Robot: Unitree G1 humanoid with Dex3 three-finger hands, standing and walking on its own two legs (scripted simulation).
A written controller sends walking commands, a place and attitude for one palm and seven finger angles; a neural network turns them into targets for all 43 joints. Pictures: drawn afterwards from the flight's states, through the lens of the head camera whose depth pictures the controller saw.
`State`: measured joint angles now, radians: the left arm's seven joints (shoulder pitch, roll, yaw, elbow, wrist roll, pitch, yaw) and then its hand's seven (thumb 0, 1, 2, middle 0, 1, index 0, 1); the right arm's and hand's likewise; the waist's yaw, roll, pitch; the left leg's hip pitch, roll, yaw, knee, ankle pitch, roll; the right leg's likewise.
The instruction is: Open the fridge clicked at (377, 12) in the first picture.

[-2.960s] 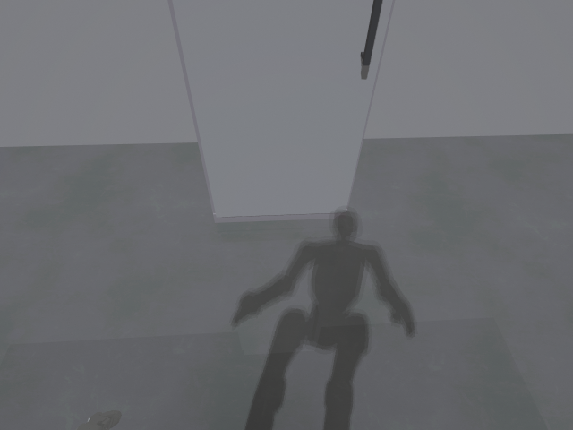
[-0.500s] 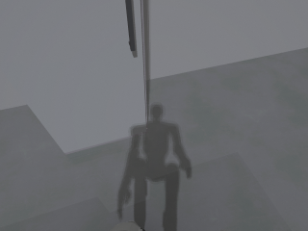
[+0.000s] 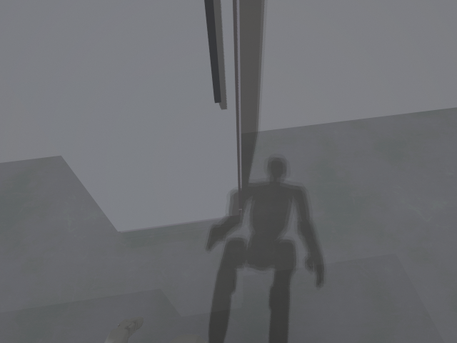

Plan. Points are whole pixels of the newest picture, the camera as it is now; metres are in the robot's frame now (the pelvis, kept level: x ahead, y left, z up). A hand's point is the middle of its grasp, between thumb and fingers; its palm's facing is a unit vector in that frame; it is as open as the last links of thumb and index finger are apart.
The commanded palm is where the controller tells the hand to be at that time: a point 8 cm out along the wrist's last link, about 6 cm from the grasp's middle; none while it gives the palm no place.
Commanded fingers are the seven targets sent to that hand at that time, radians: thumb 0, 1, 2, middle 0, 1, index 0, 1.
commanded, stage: turn to face it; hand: right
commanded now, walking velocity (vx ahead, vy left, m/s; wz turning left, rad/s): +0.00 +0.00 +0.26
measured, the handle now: (209, 15) +0.72 +0.05 +0.23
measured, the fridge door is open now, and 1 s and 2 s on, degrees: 0 0 0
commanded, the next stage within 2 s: take the last steps up to it in 0.04 s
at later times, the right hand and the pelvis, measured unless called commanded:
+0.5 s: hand out of the picture +0.12 -0.14 -0.16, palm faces -0.12 +0.97 -0.22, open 7.3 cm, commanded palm none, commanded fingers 0.00 -0.90 -0.90 0.20 0.30 0.20 0.30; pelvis +0.06 +0.04 +0.00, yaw +8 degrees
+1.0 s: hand (296, 289) +0.26 -0.13 -0.17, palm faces -0.15 +0.97 -0.18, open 7.3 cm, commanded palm none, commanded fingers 0.00 -0.90 -0.90 0.20 0.30 0.20 0.30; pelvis +0.20 +0.04 +0.01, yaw +11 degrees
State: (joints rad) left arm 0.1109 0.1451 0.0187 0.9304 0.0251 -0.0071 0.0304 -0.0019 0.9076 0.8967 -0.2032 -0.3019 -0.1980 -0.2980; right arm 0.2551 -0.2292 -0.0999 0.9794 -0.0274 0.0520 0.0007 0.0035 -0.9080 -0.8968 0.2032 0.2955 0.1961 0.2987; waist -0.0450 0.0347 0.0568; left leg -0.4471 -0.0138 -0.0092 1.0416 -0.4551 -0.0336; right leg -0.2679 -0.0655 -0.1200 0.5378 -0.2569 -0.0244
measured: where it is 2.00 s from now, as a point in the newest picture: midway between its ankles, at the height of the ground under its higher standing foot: outside the picture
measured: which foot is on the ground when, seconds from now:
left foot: up 0.00-0.28, down 0.30-0.70, up 0.72-1.00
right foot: down 0.00-0.30, up 0.32-0.66, down 0.68-1.00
